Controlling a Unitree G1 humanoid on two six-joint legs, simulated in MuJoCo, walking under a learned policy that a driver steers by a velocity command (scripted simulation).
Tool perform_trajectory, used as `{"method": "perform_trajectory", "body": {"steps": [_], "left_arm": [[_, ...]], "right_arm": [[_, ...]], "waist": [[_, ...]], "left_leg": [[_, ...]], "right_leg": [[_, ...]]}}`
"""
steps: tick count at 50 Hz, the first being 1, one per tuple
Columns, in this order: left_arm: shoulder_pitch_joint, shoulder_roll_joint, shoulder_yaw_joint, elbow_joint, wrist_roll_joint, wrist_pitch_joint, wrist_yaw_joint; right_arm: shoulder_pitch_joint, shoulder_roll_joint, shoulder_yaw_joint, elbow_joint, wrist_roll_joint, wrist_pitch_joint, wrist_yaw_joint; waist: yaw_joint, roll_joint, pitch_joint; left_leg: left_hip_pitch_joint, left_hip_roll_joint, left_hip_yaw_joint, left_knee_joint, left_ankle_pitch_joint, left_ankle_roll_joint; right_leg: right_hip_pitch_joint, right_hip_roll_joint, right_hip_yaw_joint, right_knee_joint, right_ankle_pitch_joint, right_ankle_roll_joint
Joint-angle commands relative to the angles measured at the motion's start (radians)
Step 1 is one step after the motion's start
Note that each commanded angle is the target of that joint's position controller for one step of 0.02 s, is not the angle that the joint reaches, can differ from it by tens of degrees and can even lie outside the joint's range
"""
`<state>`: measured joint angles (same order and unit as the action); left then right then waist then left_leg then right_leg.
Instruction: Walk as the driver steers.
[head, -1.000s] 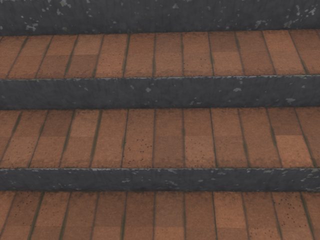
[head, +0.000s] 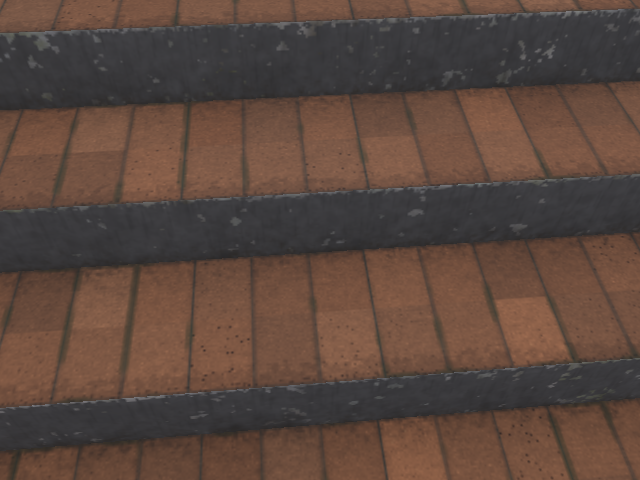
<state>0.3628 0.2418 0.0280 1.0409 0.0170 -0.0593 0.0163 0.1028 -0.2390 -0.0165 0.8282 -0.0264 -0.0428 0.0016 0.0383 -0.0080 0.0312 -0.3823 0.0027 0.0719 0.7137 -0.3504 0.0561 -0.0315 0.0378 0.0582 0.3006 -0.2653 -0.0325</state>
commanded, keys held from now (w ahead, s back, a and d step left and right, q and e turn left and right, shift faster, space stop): w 0.30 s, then no key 0.28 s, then q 0.20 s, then w+q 0.22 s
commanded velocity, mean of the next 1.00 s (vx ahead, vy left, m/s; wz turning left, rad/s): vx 0.29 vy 0.00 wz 0.13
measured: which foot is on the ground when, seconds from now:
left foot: up 0.00-0.04, down 0.06-0.56, up 0.58-1.00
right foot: down 0.00-0.06, up 0.08-0.52, down 0.54-1.00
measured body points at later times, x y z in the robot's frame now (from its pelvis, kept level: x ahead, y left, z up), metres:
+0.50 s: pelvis +0.17 +0.00 +0.01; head +0.24 +0.01 +0.45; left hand +0.45 +0.12 -0.06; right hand +0.05 -0.21 -0.12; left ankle +0.06 +0.09 -0.74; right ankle +0.35 -0.10 -0.54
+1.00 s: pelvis +0.33 -0.04 +0.15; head +0.35 -0.06 +0.60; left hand +0.27 +0.18 +0.01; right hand +0.47 -0.22 +0.00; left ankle +0.33 +0.10 -0.33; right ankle +0.36 -0.10 -0.58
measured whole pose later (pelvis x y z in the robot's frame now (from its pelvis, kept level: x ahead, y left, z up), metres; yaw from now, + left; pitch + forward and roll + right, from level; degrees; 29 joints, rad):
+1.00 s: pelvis +0.33 -0.04 +0.15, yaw +11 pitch +2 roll +0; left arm 0.41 0.12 0.04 1.01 0.03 -0.11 0.04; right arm 0.23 -0.12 -0.06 0.82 -0.06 0.02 -0.03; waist 0.01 0.05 -0.02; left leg -1.01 -0.01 -0.04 1.90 -0.04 0.06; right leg -0.31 -0.07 -0.30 0.59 -0.32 -0.08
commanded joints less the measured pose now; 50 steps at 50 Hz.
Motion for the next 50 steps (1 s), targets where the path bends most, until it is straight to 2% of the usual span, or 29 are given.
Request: {"method": "perform_trajectory", "body": {"steps": [1, 2, 3, 4, 5, 6, 7, 9, 12, 14, 17, 21, 22, 23, 24, 26, 27, 28, 29, 30, 31, 32, 33, 35, 38, 39, 43, 46, 50], "left_arm": [[-0.082, 0.143, 0.024, -0.062, -0.019, -0.013, 0.006], [-0.101, 0.131, 0.021, -0.073, -0.025, -0.016, 0.001], [-0.163, 0.080, 0.008, -0.114, -0.029, -0.021, -0.010], [-0.149, -0.018, -0.013, -0.141, 0.005, -0.018, -0.012], [-0.021, 0.028, 0.001, -0.110, 0.024, 0.000, -0.013], [-0.055, 0.070, 0.012, -0.110, 0.052, 0.006, -0.019], [-0.088, 0.061, 0.015, -0.117, 0.059, 0.006, -0.028], [-0.091, 0.017, 0.006, -0.128, 0.047, 0.010, -0.050], [-0.223, -0.069, -0.023, -0.217, 0.033, 0.020, -0.036], [-0.350, -0.106, -0.045, -0.318, 0.022, 0.030, 0.003], [-0.509, -0.122, -0.073, -0.452, 0.013, 0.022, 0.019], [-0.574, -0.147, -0.110, -0.574, 0.015, 0.031, 0.005], [-0.525, -0.136, -0.113, -0.567, 0.029, 0.042, -0.010], [-0.530, -0.184, -0.131, -0.584, 0.013, 0.050, -0.013], [-0.429, -0.170, -0.121, -0.531, -0.008, 0.056, -0.003], [-0.116, -0.075, -0.074, -0.421, -0.018, 0.050, 0.004], [-0.010, -0.038, -0.055, -0.384, -0.002, 0.039, -0.001], [0.039, 0.010, -0.032, -0.333, 0.010, 0.028, 0.009], [0.085, 0.109, -0.005, -0.294, 0.026, 0.046, 0.021], [-0.055, 0.118, 0.018, -0.312, 0.009, 0.054, 0.027], [-0.233, 0.081, 0.016, -0.302, 0.004, 0.061, 0.019], [-0.285, 0.009, 0.005, -0.259, 0.003, 0.058, 0.019], [-0.257, -0.052, -0.011, -0.198, 0.002, 0.049, 0.020], [-0.233, -0.119, -0.027, -0.144, 0.005, 0.023, 0.008], [-0.143, -0.073, -0.010, -0.083, 0.007, -0.015, -0.010], [-0.121, -0.057, -0.006, -0.083, 0.010, -0.028, -0.013], [-0.005, 0.002, 0.023, -0.078, 0.011, -0.030, 0.022], [0.056, -0.021, 0.022, -0.083, 0.011, -0.044, 0.027], [0.146, -0.047, 0.024, -0.035, 0.016, -0.073, 0.026]], "right_arm": [[0.214, -0.047, -0.019, 0.032, 0.001, 0.000, -0.026], [0.276, -0.066, -0.029, 0.059, -0.006, -0.004, -0.031], [0.409, -0.133, -0.047, 0.095, -0.022, -0.013, -0.039], [0.419, -0.217, -0.056, 0.101, -0.008, -0.015, -0.039], [0.368, -0.258, -0.075, 0.108, 0.013, 0.000, -0.036], [0.250, -0.167, -0.059, 0.083, 0.023, 0.006, -0.022], [0.202, -0.103, -0.040, 0.082, 0.025, 0.002, -0.009], [0.239, -0.051, -0.024, 0.120, 0.003, -0.014, -0.002], [0.353, -0.052, -0.022, 0.199, 0.001, -0.037, 0.001], [0.433, -0.058, -0.018, 0.241, 0.005, -0.048, 0.004], [0.442, -0.032, 0.008, 0.268, -0.004, -0.058, -0.007], [0.469, -0.021, 0.030, 0.310, 0.022, -0.036, -0.048], [0.450, -0.037, 0.026, 0.286, 0.022, -0.017, -0.054], [0.456, -0.058, 0.015, 0.284, 0.033, -0.007, -0.065], [0.414, -0.050, 0.017, 0.253, 0.027, -0.009, -0.058], [0.394, -0.164, -0.017, 0.222, 0.035, -0.032, -0.033], [0.346, -0.215, -0.041, 0.206, 0.064, -0.044, -0.012], [0.408, -0.147, -0.034, 0.174, 0.067, -0.068, 0.015], [0.418, -0.059, -0.030, 0.154, 0.060, -0.057, 0.044], [0.466, 0.002, -0.036, 0.162, 0.010, -0.035, 0.040], [0.394, 0.039, -0.032, 0.105, -0.009, 0.002, 0.027], [0.282, 0.047, -0.036, 0.040, -0.039, 0.027, -0.005], [0.236, 0.057, -0.032, 0.001, -0.043, 0.038, -0.030], [0.311, 0.060, -0.034, 0.004, -0.020, 0.061, -0.052], [0.292, 0.104, -0.020, -0.028, -0.005, 0.056, -0.055], [0.279, 0.090, -0.025, -0.041, -0.021, 0.056, -0.055], [0.128, 0.075, -0.034, -0.098, -0.027, 0.051, -0.033], [0.127, 0.083, -0.047, -0.073, -0.025, 0.050, -0.038], [0.033, 0.109, -0.048, -0.096, -0.035, 0.049, -0.036]], "waist": [[-0.143, -0.093, -0.086], [-0.169, -0.034, -0.088], [-0.224, 0.107, -0.111], [-0.154, 0.229, -0.087], [-0.083, 0.224, -0.056], [-0.037, 0.118, 0.081], [-0.025, 0.090, 0.141], [0.001, 0.048, 0.116], [-0.026, 0.034, 0.077], [-0.051, 0.070, 0.089], [-0.062, 0.063, 0.129], [-0.065, 0.037, 0.108], [-0.065, 0.001, 0.048], [-0.075, 0.062, -0.011], [-0.041, 0.092, -0.123], [0.080, 0.227, -0.362], [0.156, 0.215, -0.430], [0.136, 0.068, -0.480], [0.120, -0.241, -0.546], [0.040, -0.096, -0.532], [-0.053, 0.001, -0.318], [-0.072, 0.067, -0.084], [-0.087, 0.057, 0.025], [-0.139, -0.023, 0.039], [-0.146, -0.023, -0.004], [-0.146, -0.012, -0.023], [-0.063, -0.042, -0.052], [-0.033, -0.057, -0.084], [-0.010, -0.047, -0.011]], "left_leg": [[0.326, -0.064, 0.071, -0.180, 0.161, 0.018], [0.406, -0.062, 0.054, -0.274, 0.175, 0.022], [0.547, 0.119, -0.197, -0.411, 0.108, 0.063], [0.541, 0.338, -0.534, -0.539, 0.095, 0.088], [0.397, 0.426, -0.729, -0.615, -0.312, 0.221], [0.282, 0.385, -0.673, -0.640, -0.569, 0.228], [0.199, 0.326, -0.562, -0.641, -0.497, 0.215], [0.157, 0.229, -0.393, -0.596, -0.281, 0.182], [0.192, 0.222, -0.322, -0.539, -0.117, 0.198], [0.262, 0.286, -0.367, -0.568, -0.203, 0.219], [0.261, 0.271, -0.305, -0.593, -0.100, 0.177], [0.241, 0.188, -0.180, -0.652, 0.251, 0.142], [0.216, 0.166, -0.125, -0.697, 0.515, 0.164], [0.226, 0.196, -0.108, -0.746, 0.698, 0.160], [0.236, 0.164, -0.026, -0.644, 1.206, 0.145], [0.436, 0.224, -0.034, -0.320, 1.820, 0.121], [0.472, 0.225, -0.008, -0.104, 1.795, 0.081], [0.176, 0.144, -0.045, 0.177, 1.326, 0.022], [0.037, -0.090, -0.089, 0.602, 0.083, -0.037], [-0.021, -0.084, -0.297, 0.956, 0.043, -0.032], [-0.131, -0.032, -0.212, 1.050, 0.101, -0.037], [-0.235, 0.007, -0.162, 1.048, 0.116, -0.021], [-0.296, 0.011, -0.168, 1.051, 0.113, -0.004], [-0.344, -0.003, -0.161, 1.111, 0.131, 0.015], [-0.439, -0.007, -0.198, 1.068, 0.254, 0.015], [-0.464, -0.010, -0.183, 1.066, 0.261, 0.006], [-0.655, 0.005, -0.132, 1.017, 0.306, -0.019], [-0.755, -0.001, -0.121, 1.218, 0.329, -0.009], [-0.889, 0.009, -0.133, 1.268, 0.310, 0.011]], "right_leg": [[-0.166, -0.175, 0.043, 0.193, 0.796, -0.156], [-0.220, -0.132, 0.022, 0.336, 0.706, -0.134], [-0.407, -0.064, 0.003, 0.599, 0.433, -0.090], [-0.610, 0.036, -0.044, 0.857, -0.169, -0.056], [-0.669, 0.013, 0.002, 1.035, -0.206, -0.058], [-0.745, -0.053, -0.017, 1.125, -0.143, -0.052], [-0.775, -0.068, -0.035, 1.189, -0.110, -0.042], [-0.819, -0.093, -0.059, 1.304, -0.034, -0.026], [-1.047, -0.084, -0.096, 1.591, -0.044, -0.029], [-1.305, -0.086, -0.077, 1.888, -0.163, -0.052], [-1.449, -0.087, -0.086, 1.908, -0.250, -0.068], [-1.327, -0.126, -0.186, 1.510, -0.256, -0.042], [-1.121, -0.123, -0.245, 1.307, -0.178, -0.030], [-0.909, -0.117, -0.224, 1.116, -0.170, -0.051], [-0.649, -0.055, -0.260, 1.015, -0.148, -0.069], [-0.381, 0.040, -0.250, 0.880, -0.064, -0.090], [-0.250, 0.041, -0.190, 0.675, -0.005, -0.113], [-0.016, -0.146, 0.187, 0.549, 0.195, -0.218], [0.046, -0.403, 0.651, 0.237, 0.736, -0.366], [-0.123, -0.430, 0.762, 0.136, 0.369, -0.380], [-0.335, -0.403, 0.636, 0.101, -0.053, -0.338], [-0.503, -0.365, 0.496, 0.124, -0.260, -0.255], [-0.584, -0.308, 0.362, 0.145, -0.264, -0.195], [-0.587, -0.264, 0.180, 0.141, -0.182, -0.139], [-0.445, -0.245, 0.022, 0.145, 0.100, -0.099], [-0.414, -0.259, 0.000, 0.132, 0.160, -0.109], [-0.248, -0.320, 0.018, 0.024, -0.183, -0.123], [-0.148, -0.375, 0.044, -0.007, -0.233, -0.121], [-0.076, -0.406, -0.001, -0.037, -0.300, -0.099]]}}
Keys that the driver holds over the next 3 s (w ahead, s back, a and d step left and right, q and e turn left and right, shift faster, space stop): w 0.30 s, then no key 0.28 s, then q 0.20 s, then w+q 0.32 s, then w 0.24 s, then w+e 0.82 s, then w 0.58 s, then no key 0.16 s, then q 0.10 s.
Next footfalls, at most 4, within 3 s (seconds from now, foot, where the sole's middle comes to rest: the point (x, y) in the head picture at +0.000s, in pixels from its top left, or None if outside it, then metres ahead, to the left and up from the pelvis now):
0.06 left None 0.10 0.10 -0.78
0.54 right None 0.39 -0.10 -0.62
1.40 left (200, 321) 0.65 0.27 -0.45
2.00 right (258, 149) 0.93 0.18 -0.28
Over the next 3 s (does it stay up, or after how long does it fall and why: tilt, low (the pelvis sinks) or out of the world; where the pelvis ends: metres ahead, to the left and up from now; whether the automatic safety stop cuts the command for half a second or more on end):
stays up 1.31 0.18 0.68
